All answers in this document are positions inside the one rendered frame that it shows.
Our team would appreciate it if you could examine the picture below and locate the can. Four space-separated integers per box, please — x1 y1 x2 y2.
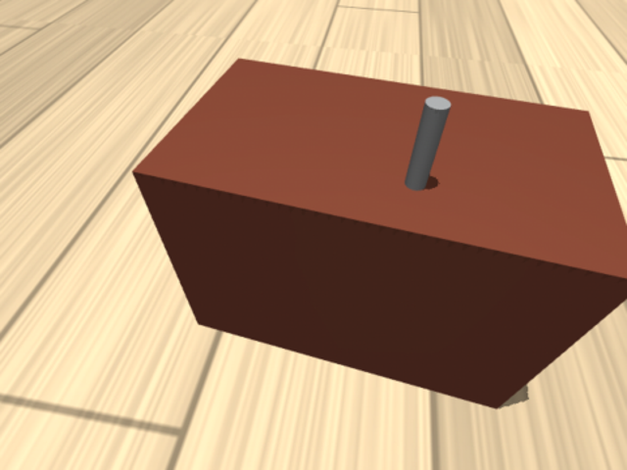
405 96 451 191

